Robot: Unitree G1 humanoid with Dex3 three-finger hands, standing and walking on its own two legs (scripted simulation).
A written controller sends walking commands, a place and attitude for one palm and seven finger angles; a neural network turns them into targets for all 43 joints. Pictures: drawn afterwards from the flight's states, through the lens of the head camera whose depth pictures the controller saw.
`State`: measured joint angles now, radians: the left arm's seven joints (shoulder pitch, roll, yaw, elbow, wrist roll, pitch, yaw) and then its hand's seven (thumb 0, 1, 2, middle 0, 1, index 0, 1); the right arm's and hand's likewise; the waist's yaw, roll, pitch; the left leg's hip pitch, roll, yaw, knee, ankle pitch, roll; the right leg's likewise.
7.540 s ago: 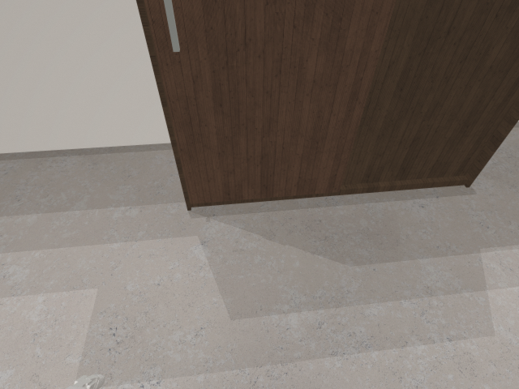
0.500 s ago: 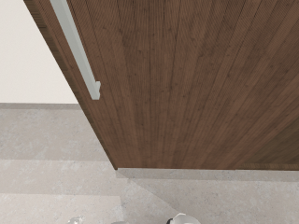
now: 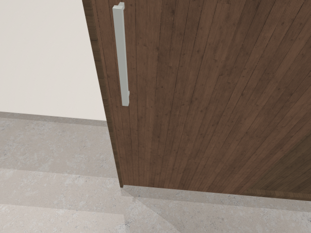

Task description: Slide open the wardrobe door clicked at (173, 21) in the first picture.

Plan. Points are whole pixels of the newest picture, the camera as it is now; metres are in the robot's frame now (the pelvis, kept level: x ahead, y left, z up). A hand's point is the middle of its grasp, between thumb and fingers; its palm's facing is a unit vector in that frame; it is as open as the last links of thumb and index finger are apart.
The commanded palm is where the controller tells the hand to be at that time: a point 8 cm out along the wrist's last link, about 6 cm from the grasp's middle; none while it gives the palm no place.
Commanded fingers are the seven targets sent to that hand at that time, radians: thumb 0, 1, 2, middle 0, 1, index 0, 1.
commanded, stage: come to a stop and stand still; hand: left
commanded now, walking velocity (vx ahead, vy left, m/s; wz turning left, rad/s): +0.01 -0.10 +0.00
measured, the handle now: (123, 61) +0.50 +0.14 +0.19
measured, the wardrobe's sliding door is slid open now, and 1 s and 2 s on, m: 0.00 0.00 0.00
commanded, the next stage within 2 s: look again from close up in 1.32 s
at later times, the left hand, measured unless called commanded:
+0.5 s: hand out of the picture -0.01 +0.13 -0.18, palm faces +0.02 -0.98 -0.19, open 7.3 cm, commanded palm none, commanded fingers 0.00 0.90 0.90 -0.20 -0.30 -0.20 -0.30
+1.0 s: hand out of the picture -0.05 +0.16 -0.18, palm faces +0.03 -0.98 -0.17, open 7.3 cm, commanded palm none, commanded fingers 0.00 0.90 0.90 -0.20 -0.30 -0.20 -0.30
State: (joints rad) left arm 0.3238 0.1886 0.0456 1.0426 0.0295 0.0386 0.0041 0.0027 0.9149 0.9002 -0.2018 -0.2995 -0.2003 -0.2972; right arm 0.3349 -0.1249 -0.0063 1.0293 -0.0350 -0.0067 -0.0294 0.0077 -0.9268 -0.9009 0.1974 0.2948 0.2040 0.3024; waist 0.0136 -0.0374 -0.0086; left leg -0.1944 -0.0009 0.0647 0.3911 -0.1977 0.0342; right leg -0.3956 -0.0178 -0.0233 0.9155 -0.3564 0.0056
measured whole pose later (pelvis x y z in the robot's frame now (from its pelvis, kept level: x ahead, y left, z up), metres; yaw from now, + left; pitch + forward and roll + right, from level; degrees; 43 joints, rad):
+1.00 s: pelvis -0.03 -0.01 +0.00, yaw +0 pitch -2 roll -1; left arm 0.34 0.16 -0.01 1.09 0.01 -0.01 0.03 0.00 0.91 0.90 -0.20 -0.30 -0.20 -0.30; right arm 0.31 -0.14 0.02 1.10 -0.02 -0.01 -0.02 0.01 -0.91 -0.90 0.20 0.29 0.20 0.30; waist 0.00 -0.01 0.02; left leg -0.24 0.01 0.04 0.45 -0.18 0.02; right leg -0.17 0.00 -0.05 0.44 -0.23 -0.01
